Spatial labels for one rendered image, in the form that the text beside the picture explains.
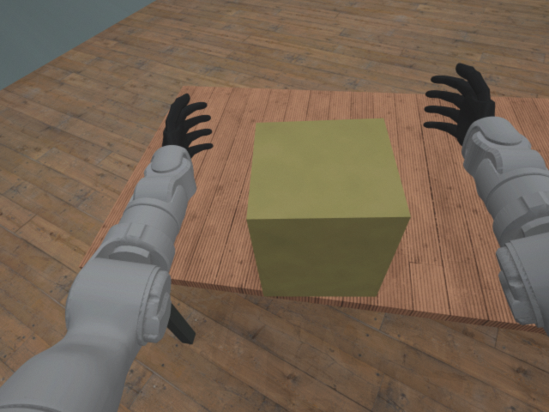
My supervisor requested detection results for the right robot hand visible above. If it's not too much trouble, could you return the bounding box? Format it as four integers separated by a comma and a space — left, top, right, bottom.
424, 63, 495, 145

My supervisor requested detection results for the carton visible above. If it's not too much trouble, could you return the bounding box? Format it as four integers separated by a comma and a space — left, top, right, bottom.
246, 118, 411, 297

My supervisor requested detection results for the robot left upper arm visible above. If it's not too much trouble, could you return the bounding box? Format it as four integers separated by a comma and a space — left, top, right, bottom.
0, 257, 172, 412

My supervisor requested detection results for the robot right forearm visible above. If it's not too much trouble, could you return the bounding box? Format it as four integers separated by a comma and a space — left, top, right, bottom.
462, 117, 549, 247

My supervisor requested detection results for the robot left forearm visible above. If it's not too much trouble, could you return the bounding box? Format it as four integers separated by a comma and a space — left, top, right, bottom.
65, 145, 196, 330

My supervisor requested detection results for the left robot hand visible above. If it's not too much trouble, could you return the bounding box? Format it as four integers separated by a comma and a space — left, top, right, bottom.
162, 94, 214, 158

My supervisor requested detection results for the robot right upper arm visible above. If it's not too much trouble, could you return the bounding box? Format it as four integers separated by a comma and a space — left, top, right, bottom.
496, 232, 549, 337

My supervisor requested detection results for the table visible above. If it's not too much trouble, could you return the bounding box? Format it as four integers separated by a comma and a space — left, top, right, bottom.
79, 86, 549, 344

